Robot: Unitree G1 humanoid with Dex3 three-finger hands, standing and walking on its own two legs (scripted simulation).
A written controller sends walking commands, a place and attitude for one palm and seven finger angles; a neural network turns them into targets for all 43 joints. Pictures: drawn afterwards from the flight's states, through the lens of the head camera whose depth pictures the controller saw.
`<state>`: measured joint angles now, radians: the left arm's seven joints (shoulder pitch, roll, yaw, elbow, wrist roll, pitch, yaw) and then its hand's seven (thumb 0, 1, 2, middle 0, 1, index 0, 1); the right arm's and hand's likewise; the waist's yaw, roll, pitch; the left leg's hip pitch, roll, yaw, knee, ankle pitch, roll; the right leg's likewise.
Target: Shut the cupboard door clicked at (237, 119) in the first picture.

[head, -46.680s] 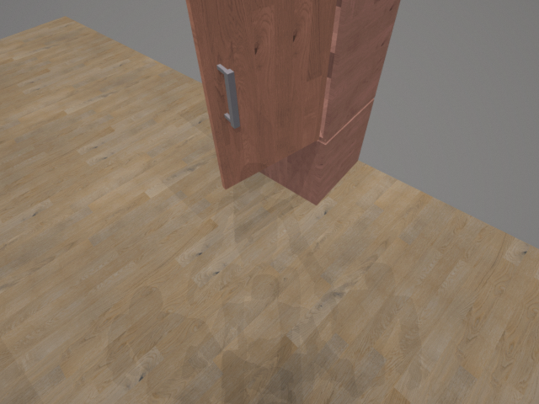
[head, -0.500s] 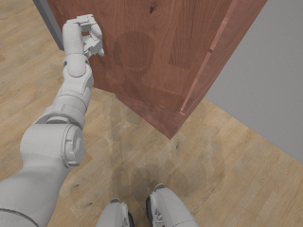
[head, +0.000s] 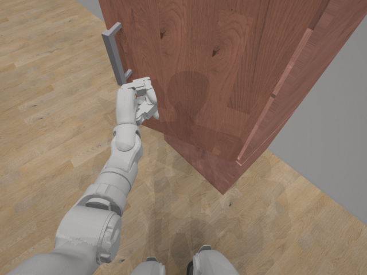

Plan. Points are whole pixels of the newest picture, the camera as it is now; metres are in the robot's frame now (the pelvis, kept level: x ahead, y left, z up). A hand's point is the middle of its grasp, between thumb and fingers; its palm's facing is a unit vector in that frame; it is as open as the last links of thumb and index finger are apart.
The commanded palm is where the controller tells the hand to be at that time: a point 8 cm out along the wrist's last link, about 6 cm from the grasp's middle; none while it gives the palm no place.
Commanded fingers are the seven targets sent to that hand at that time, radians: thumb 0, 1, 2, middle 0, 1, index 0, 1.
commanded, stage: pull the fist back off the door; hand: left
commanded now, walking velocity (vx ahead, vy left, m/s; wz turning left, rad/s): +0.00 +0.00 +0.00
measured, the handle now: (119, 56) +0.63 +0.13 +0.07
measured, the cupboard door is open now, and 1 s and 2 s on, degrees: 22 22 22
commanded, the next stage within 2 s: draw the hand back to the body in 0.04 s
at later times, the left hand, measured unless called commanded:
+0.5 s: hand (115, 121) +0.39 +0.11 +0.12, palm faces +0.02 -1.00 -0.03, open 3.1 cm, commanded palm +0.36 +0.15 +0.13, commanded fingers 0.00 0.90 0.90 -1.30 -1.50 -1.30 -1.50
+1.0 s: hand (16, 178) +0.27 +0.21 +0.18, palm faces +0.18 -0.95 -0.24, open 3.6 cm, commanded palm +0.23 +0.26 +0.20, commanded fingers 0.00 0.90 0.90 -0.67 -0.81 -0.67 -0.81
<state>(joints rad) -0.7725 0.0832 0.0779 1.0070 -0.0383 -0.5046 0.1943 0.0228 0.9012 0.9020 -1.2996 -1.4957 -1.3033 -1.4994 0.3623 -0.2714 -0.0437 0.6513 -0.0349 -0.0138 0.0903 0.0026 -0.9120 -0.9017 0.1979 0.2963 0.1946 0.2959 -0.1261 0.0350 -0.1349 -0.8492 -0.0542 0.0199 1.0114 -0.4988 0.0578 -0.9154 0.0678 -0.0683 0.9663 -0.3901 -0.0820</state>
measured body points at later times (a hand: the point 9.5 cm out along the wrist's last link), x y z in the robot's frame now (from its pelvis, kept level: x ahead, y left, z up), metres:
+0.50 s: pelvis +0.01 +0.00 +0.03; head +0.05 -0.01 +0.48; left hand +0.39 +0.16 +0.12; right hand +0.07 -0.25 -0.10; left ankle -0.01 +0.08 -0.67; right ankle +0.03 -0.07 -0.67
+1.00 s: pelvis +0.01 +0.02 +0.06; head +0.00 +0.01 +0.51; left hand +0.25 +0.26 +0.19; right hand +0.23 -0.17 -0.01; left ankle -0.01 +0.08 -0.67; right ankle +0.03 -0.07 -0.67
